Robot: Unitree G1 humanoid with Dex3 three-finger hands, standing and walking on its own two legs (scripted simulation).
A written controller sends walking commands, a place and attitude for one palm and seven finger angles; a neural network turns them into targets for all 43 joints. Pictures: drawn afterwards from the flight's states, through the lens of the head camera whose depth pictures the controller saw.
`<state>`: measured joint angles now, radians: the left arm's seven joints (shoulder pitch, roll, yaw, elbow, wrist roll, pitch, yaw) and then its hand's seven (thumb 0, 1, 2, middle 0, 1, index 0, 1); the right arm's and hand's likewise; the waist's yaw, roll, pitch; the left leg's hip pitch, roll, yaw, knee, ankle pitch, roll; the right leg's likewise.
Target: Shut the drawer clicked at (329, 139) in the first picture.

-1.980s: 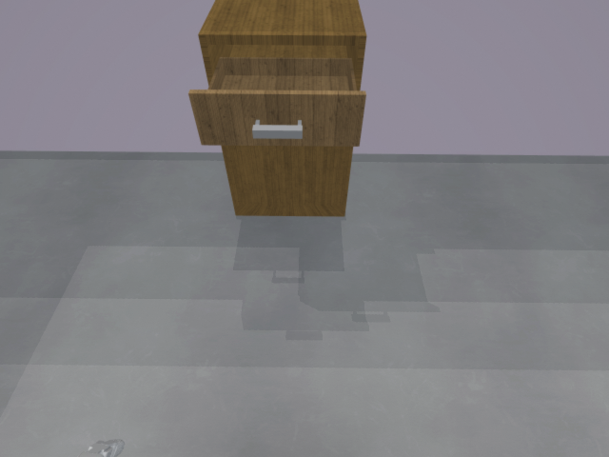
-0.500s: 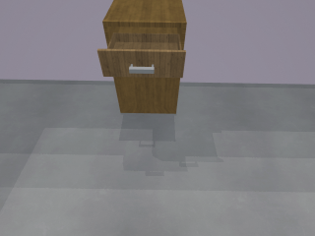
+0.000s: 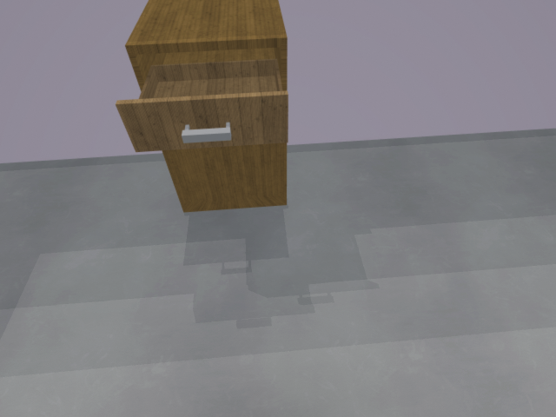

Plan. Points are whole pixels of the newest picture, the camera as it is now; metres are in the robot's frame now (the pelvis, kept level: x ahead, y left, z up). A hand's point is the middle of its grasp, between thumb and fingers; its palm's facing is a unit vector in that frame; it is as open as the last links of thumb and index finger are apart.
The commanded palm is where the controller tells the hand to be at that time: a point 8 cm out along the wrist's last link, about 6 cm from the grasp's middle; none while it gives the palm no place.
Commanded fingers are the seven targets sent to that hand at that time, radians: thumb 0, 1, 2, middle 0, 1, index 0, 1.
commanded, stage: walk to a spot facing it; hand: left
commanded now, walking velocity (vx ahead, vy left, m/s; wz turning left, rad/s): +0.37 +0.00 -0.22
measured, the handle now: (207, 130) +0.81 +0.27 -0.08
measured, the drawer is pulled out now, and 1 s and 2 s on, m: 0.28 0.28 0.28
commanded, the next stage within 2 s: turn to face it in 0.28 s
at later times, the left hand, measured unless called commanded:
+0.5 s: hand (166, 392) +0.19 +0.22 -0.18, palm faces -0.07 -0.98 -0.17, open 7.3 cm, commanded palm none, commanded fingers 0.00 0.90 0.90 -0.20 -0.30 -0.20 -0.30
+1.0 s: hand (184, 308) +0.33 +0.22 -0.16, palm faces +0.10 -0.97 -0.21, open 7.2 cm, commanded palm none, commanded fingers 0.00 0.90 0.90 -0.20 -0.30 -0.20 -0.30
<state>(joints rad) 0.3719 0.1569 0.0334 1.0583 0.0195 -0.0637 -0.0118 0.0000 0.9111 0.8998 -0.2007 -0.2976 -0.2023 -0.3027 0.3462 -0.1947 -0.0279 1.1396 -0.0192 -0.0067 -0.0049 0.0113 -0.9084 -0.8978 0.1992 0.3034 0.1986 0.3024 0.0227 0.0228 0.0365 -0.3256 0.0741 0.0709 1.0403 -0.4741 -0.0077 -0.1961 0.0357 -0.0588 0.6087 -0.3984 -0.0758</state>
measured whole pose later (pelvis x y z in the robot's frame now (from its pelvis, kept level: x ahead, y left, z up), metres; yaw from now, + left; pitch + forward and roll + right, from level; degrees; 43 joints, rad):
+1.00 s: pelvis +0.27 +0.04 +0.01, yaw +4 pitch -1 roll +0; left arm 0.18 0.17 0.05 0.96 0.03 0.00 0.03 -0.01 0.92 0.90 -0.20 -0.30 -0.21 -0.30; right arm 0.24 -0.16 -0.05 1.03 -0.01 0.04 -0.01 0.01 -0.91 -0.90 0.20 0.30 0.20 0.30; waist -0.01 -0.01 0.07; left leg -0.35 0.03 0.06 0.79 -0.44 -0.03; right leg -0.22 -0.08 -0.15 0.51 -0.27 0.00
